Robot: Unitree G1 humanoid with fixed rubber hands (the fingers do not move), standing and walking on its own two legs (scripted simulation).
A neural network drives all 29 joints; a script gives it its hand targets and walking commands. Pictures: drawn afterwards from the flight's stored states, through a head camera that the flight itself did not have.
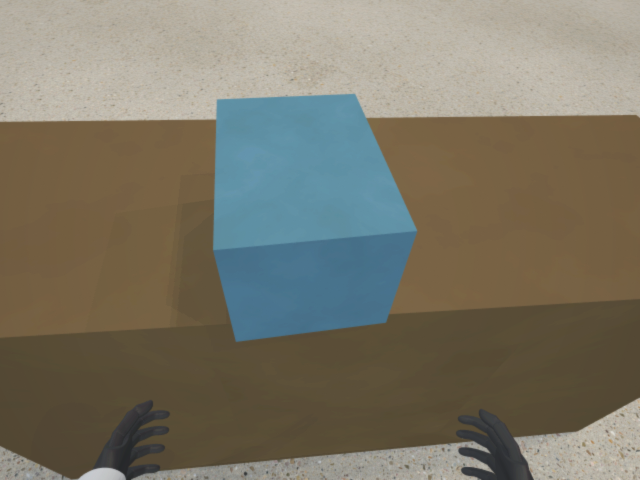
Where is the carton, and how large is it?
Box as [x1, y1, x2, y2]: [213, 94, 416, 341]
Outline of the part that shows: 354,94 217,99 213,251 236,341 385,322 416,233 416,229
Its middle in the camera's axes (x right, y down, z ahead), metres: -0.03 -0.04 +0.54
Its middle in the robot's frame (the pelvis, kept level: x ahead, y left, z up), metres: +0.46 +0.03 +0.09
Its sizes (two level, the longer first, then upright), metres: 0.286 0.205 0.187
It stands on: a pedestal, 0.78 m high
